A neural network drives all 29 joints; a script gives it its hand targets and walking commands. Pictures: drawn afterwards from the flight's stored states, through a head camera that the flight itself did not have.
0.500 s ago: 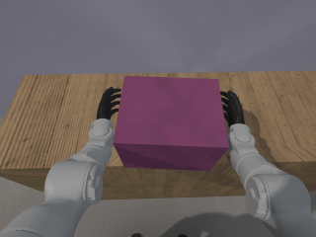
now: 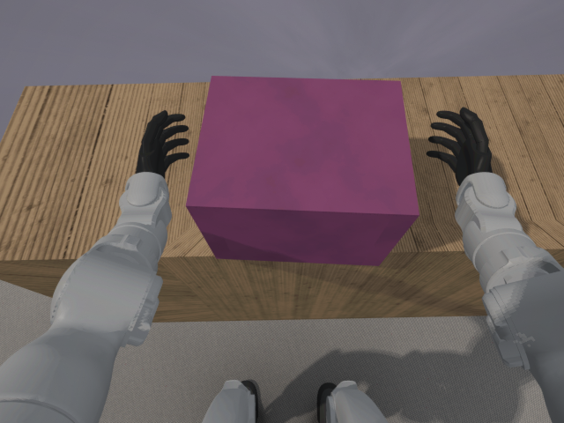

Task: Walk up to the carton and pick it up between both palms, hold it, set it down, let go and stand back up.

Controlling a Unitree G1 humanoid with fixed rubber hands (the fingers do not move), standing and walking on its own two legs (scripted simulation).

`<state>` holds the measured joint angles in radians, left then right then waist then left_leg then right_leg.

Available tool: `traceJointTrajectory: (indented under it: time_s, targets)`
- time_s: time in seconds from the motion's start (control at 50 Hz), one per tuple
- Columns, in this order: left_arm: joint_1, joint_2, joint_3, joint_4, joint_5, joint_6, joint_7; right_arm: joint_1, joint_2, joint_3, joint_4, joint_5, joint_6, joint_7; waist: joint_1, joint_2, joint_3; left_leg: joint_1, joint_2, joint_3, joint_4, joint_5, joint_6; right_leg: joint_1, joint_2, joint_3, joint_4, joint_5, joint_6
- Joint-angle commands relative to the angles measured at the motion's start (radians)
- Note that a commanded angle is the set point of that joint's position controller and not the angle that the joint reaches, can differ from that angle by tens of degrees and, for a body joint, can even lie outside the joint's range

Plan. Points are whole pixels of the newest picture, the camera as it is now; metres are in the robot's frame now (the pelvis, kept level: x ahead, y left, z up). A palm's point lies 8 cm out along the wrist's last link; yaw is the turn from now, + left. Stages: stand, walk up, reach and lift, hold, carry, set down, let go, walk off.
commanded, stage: set down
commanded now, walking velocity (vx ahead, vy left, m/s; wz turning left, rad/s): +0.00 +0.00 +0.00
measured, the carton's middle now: (300, 177) +0.45 +0.00 +0.02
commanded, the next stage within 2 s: none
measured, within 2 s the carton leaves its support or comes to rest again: neither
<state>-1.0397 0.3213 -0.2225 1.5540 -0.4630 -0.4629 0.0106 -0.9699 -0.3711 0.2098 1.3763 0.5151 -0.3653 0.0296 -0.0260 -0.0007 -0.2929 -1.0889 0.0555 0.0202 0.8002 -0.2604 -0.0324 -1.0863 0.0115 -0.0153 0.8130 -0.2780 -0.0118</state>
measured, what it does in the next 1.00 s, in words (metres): rises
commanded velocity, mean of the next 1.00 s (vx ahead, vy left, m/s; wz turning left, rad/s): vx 0.00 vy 0.00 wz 0.00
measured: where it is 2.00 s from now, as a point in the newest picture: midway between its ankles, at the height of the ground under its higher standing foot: outside the picture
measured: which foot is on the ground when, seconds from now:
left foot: down 0.00-1.00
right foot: down 0.00-1.00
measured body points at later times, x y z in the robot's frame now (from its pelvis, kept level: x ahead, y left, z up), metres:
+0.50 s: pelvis +0.01 +0.01 +0.04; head +0.08 +0.02 +0.48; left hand +0.49 +0.22 +0.15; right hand +0.48 -0.24 +0.16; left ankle +0.04 +0.14 -0.68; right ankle +0.04 -0.11 -0.68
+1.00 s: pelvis +0.02 +0.00 +0.06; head +0.06 +0.01 +0.50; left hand +0.43 +0.22 +0.11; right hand +0.42 -0.23 +0.11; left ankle +0.04 +0.14 -0.68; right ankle +0.04 -0.11 -0.68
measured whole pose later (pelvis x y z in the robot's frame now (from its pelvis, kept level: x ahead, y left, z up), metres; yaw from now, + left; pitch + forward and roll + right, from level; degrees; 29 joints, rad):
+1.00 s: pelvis +0.02 +0.00 +0.06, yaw +0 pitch +10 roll +0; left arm -0.71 0.31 -0.03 1.06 -0.27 -0.12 -0.01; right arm -0.65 -0.36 0.13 1.03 0.45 -0.14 -0.02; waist 0.00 -0.01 -0.11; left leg -0.45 0.05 0.03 0.44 -0.17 -0.03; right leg -0.44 0.02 -0.01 0.43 -0.17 -0.01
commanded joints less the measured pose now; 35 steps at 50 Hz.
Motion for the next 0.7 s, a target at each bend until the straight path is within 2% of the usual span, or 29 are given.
traceJointTrajectory:
  time_s: [0.0,0.08,0.18,0.34,0.44,0.56,0.68]
  targets:
    - [-0.455,0.181,0.023,-0.242,-0.006,-0.009,0.0,-0.421,-0.169,-0.037,-0.226,-0.002,-0.015,-0.013,0.009,0.015,-0.905,0.458,-0.075,0.056,0.02,0.267,-0.019,0.43,0.034,-0.024,-0.074,0.352,0.078]
    - [-0.412,0.197,0.083,-0.265,0.046,0.058,-0.009,-0.419,-0.201,-0.048,-0.235,-0.001,0.014,-0.045,0.009,-0.026,-0.859,0.463,-0.082,0.054,-0.004,0.29,-0.013,0.534,0.045,-0.007,-0.101,0.428,0.085]
    - [-0.386,0.177,0.113,-0.257,0.084,0.133,-0.008,-0.42,-0.201,-0.041,-0.217,0.001,0.063,-0.054,0.01,-0.053,-0.705,0.539,-0.076,0.038,-0.076,0.287,-0.009,0.567,0.051,-0.016,-0.165,0.41,0.083]
    - [-0.411,0.151,0.079,-0.24,0.098,0.205,-0.004,-0.414,-0.197,-0.001,-0.13,0.033,0.137,-0.019,0.016,-0.005,-0.491,0.707,-0.051,0.009,-0.169,0.294,-0.012,0.498,0.043,-0.038,-0.271,0.32,0.058]
    - [-0.443,0.149,0.054,-0.28,0.091,0.245,0.002,-0.429,-0.215,-0.005,-0.132,0.041,0.174,0.0,0.015,0.028,-0.466,0.784,-0.04,0.002,-0.204,0.303,-0.016,0.486,0.04,-0.045,-0.316,0.295,0.045]
    - [-0.459,0.167,0.067,-0.368,0.095,0.307,0.006,-0.449,-0.251,-0.035,-0.188,0.032,0.215,-0.002,0.011,0.033,-0.51,0.844,-0.04,0.006,-0.233,0.336,-0.016,0.553,0.043,-0.045,-0.348,0.349,0.043]
    - [-0.322,0.166,0.142,-0.43,0.166,0.351,-0.014,-0.343,-0.239,-0.033,-0.228,0.028,0.23,-0.026,0.018,0.002,-0.454,0.885,-0.051,0.011,-0.272,0.396,-0.006,0.684,0.04,-0.026,-0.385,0.426,0.054]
